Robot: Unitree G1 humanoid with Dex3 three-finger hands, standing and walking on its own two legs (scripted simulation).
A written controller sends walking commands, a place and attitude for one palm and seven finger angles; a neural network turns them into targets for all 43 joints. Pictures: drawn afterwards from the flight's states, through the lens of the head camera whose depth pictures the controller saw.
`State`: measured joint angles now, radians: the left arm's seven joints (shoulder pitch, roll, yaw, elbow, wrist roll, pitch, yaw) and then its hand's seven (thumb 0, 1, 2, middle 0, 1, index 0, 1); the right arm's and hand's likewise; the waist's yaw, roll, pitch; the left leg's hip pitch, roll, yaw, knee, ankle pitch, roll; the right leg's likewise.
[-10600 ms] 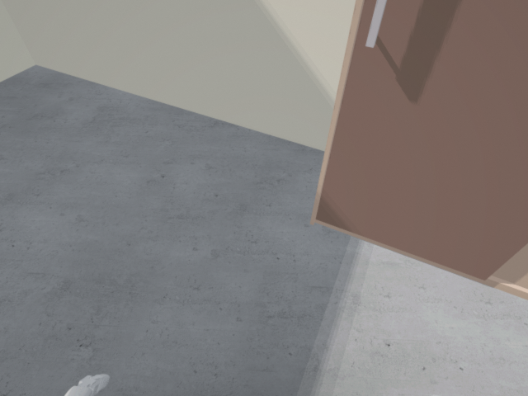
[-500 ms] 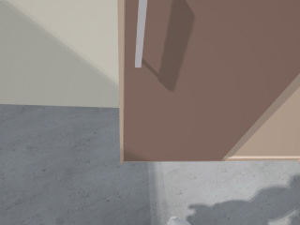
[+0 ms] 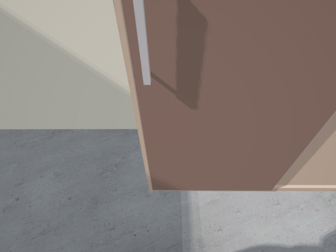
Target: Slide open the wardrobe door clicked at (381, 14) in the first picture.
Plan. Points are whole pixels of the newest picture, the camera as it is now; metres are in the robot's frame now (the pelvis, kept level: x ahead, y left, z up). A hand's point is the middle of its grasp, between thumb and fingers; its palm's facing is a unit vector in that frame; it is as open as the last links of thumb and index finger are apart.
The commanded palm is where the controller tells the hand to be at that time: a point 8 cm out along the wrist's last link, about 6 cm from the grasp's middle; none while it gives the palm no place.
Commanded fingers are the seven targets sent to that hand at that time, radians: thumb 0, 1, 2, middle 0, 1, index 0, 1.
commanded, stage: look again from close up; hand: left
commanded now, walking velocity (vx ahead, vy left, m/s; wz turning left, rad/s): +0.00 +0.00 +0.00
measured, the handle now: (142, 27) +0.58 +0.10 +0.27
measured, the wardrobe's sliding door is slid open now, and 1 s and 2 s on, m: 0.00 0.00 0.00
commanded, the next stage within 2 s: shuffle to correct the standing spot in 0.84 s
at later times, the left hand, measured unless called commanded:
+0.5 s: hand out of the picture -0.05 +0.12 -0.17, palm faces +0.06 -0.99 -0.15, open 7.4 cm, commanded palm none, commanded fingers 0.00 0.90 0.90 -0.20 -0.30 -0.20 -0.30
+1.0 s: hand out of the picture -0.05 +0.14 -0.17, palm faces +0.06 -0.99 -0.15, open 7.4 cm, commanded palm none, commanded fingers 0.00 0.90 0.90 -0.20 -0.30 -0.20 -0.30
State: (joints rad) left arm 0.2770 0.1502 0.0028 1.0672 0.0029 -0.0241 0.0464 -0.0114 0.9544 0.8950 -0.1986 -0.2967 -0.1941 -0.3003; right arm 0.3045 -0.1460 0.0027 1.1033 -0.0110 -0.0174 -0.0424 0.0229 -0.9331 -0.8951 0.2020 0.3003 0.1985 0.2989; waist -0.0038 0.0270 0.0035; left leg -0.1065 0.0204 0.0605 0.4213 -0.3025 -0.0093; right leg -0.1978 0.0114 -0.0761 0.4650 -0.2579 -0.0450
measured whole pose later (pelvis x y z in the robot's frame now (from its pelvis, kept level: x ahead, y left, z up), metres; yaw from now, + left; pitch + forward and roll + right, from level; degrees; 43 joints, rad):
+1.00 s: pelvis -0.02 -0.01 +0.00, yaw +0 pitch -1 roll +0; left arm 0.34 0.10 -0.01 1.11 0.00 -0.02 0.04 0.01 0.92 0.90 -0.20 -0.30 -0.19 -0.30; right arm 0.38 -0.08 0.02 1.13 -0.01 -0.02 -0.04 0.00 -0.91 -0.90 0.20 0.30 0.20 0.30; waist 0.01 0.00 0.02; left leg -0.13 0.03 0.05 0.41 -0.26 -0.02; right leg -0.21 0.02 -0.09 0.43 -0.21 -0.06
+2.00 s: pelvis +0.17 -0.06 -0.01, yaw +1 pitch +1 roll +1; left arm 0.19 0.18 0.04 1.01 0.02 -0.02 0.02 0.01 0.93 0.90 -0.20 -0.30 -0.19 -0.30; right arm 0.29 -0.16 -0.04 1.05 -0.01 0.02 -0.03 0.01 -0.92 -0.89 0.20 0.30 0.20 0.30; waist -0.04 0.04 0.07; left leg -0.28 0.10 0.06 0.65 -0.45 -0.06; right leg -0.33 -0.06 -0.09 0.61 -0.29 0.00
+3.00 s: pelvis +0.09 -0.07 +0.00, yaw +1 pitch -2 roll +0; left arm 0.33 0.10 -0.01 1.12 0.01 0.00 0.03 0.01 0.91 0.89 -0.20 -0.30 -0.20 -0.30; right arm 0.34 -0.12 0.00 1.15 -0.01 0.03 -0.02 0.00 -0.91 -0.90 0.20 0.30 0.20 0.30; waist -0.01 -0.02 0.03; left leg -0.27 0.04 0.08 0.43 -0.12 0.01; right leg -0.08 0.03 -0.08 0.42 -0.30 -0.04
